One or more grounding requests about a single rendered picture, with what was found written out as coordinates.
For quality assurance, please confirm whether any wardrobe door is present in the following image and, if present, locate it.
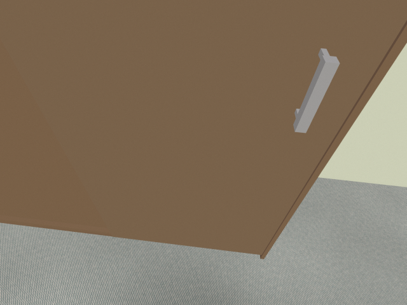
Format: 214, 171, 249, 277
0, 0, 407, 255
0, 39, 107, 228

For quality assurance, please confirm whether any handle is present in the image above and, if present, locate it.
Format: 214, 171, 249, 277
293, 48, 340, 133

